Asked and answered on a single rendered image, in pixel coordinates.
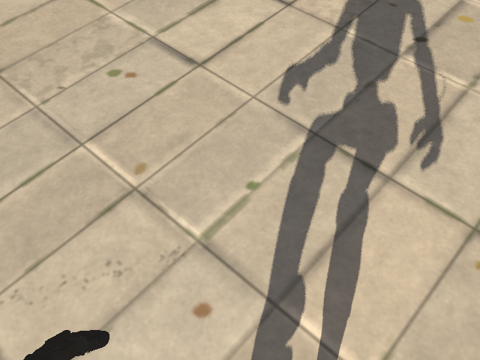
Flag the robot left hand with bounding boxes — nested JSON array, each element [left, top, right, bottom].
[[23, 330, 110, 360]]

